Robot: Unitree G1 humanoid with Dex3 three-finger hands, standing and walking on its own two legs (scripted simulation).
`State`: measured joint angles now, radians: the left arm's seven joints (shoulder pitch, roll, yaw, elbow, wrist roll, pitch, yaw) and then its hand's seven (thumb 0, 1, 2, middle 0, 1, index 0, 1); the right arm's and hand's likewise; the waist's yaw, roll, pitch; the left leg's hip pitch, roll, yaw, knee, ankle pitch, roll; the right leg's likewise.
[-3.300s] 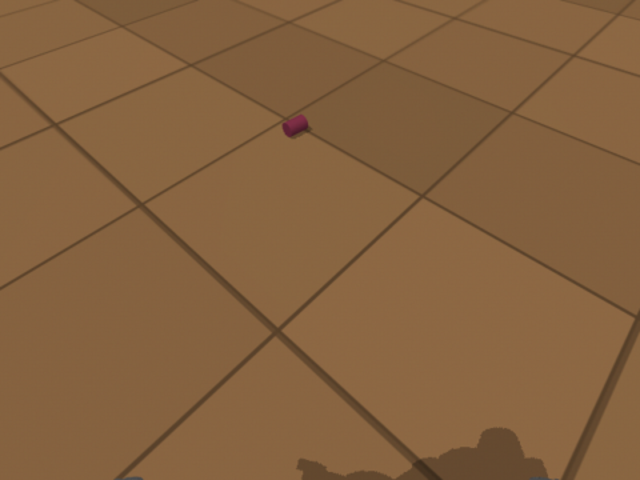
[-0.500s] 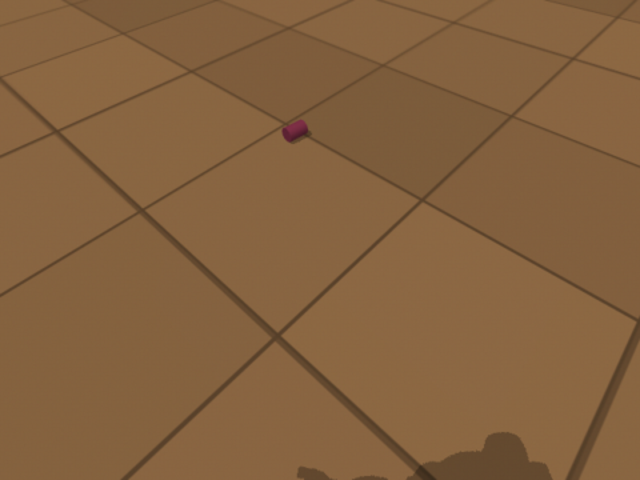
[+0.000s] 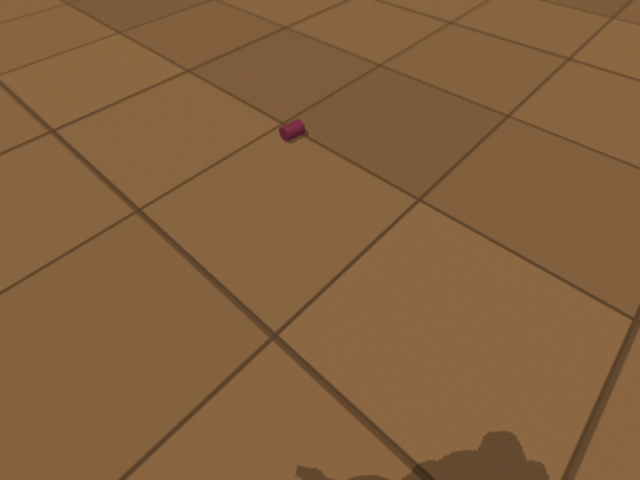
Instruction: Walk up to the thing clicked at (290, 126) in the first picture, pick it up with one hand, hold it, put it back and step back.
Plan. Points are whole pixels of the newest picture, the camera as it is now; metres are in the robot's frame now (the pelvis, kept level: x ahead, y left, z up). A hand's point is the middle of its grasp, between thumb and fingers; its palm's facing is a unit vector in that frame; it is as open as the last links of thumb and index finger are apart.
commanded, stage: stand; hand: left
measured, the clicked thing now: (292, 130) +1.80 +0.19 -0.74
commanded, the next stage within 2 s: walk up in 0.42 s
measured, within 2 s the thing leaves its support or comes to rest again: neither
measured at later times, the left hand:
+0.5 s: hand out of the picture +0.08 +0.27 -0.15, palm faces +0.05 -0.95 -0.31, open 7.4 cm
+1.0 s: hand (98, 444) +0.19 +0.35 -0.16, palm faces +0.25 -0.93 -0.25, open 7.4 cm
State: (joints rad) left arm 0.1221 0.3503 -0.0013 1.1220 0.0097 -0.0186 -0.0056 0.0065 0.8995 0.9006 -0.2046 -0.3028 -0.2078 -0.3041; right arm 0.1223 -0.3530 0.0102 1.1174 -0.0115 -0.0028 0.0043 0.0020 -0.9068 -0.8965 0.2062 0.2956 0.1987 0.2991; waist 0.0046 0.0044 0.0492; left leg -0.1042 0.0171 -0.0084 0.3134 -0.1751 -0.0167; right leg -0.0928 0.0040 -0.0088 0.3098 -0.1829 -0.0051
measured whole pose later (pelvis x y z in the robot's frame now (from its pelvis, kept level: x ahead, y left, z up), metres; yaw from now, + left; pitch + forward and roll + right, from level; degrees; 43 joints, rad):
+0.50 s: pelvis +0.01 +0.00 +0.00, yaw +4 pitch -1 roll -1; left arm 0.12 0.36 0.06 1.06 0.05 -0.02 -0.07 0.01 0.90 0.90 -0.21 -0.30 -0.21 -0.30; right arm 0.20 -0.37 -0.04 1.07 -0.02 0.00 0.04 0.00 -0.91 -0.90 0.21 0.30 0.20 0.30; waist 0.01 0.01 0.03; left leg -0.23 0.02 -0.02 0.53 -0.33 0.01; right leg -0.12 -0.01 -0.09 0.38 -0.31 -0.02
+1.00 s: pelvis +0.17 +0.06 -0.01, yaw +17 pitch -2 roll +1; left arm 0.16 0.47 0.10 0.94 0.05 0.03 -0.16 0.01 0.90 0.90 -0.20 -0.30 -0.21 -0.30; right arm 0.38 -0.39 -0.05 0.92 -0.02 -0.10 0.02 0.00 -0.90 -0.90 0.21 0.30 0.20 0.30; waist 0.01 -0.12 0.02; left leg -0.12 0.01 0.02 0.42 -0.27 0.01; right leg -0.58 -0.12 0.03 0.92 -0.20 0.03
